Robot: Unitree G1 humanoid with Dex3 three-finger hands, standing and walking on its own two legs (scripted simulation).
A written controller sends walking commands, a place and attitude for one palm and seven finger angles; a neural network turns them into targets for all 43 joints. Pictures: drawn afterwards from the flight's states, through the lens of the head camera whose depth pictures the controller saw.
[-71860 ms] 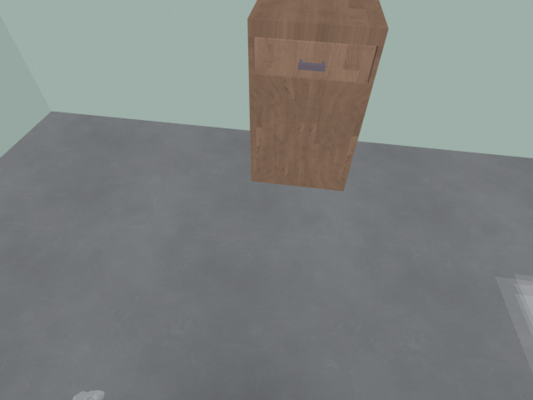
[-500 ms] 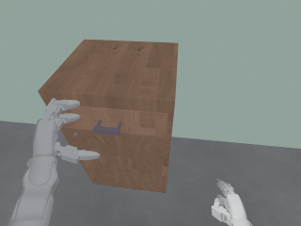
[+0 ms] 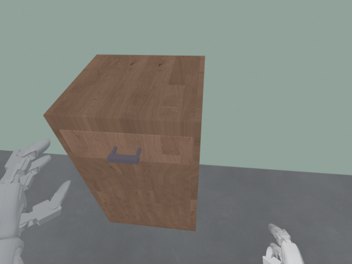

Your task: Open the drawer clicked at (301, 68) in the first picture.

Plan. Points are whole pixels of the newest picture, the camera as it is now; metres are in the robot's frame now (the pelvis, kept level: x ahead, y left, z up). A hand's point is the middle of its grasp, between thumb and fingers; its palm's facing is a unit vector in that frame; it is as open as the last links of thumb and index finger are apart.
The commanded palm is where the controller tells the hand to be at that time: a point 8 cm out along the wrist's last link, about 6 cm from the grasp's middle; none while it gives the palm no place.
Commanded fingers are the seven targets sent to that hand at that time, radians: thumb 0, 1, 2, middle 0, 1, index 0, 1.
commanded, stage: draw the hand back to the body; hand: left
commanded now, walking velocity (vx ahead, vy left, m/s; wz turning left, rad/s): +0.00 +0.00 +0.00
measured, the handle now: (125, 154) +0.47 +0.24 -0.08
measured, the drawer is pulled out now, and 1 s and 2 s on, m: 0.00 0.00 0.00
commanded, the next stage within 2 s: step back with the hand held close in 0.28 s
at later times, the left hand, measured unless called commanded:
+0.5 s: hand (36, 200) +0.17 +0.25 +0.16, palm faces +0.40 -0.82 -0.42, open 7.4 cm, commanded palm +0.11 +0.29 +0.17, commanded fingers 0.00 0.90 0.90 -0.20 -0.30 -0.20 -0.30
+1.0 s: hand (10, 236) +0.11 +0.27 +0.15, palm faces +0.33 -0.82 -0.47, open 7.4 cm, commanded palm +0.05 +0.31 +0.17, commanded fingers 0.00 0.90 0.90 -0.20 -0.30 -0.20 -0.30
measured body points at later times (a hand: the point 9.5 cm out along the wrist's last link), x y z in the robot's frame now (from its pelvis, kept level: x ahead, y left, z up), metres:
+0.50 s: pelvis -0.01 +0.01 +0.00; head -0.02 -0.01 +0.45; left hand +0.14 +0.29 +0.18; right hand +0.18 -0.21 -0.08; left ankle -0.01 +0.14 -0.74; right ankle -0.04 -0.10 -0.74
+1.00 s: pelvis -0.07 +0.03 -0.01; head -0.05 +0.04 +0.44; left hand +0.09 +0.31 +0.18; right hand +0.11 -0.20 -0.08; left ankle -0.01 +0.14 -0.74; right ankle -0.04 -0.10 -0.74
